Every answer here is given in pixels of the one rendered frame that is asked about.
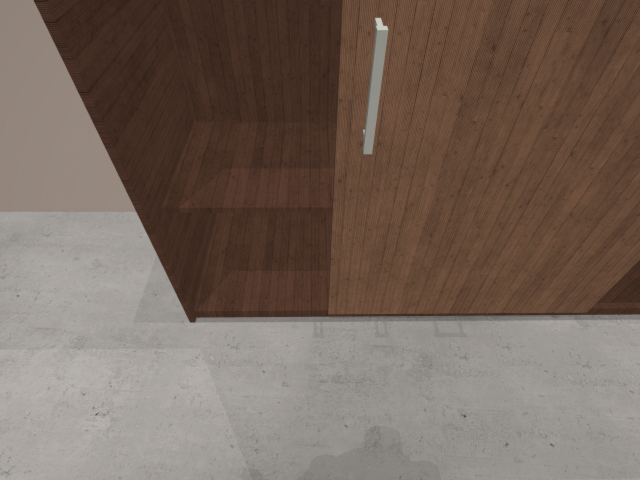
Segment wardrobe door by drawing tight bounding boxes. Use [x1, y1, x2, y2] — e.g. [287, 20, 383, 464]
[598, 260, 640, 302]
[328, 0, 640, 314]

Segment handle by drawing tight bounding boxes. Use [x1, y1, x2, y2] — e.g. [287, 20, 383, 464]
[363, 18, 388, 154]

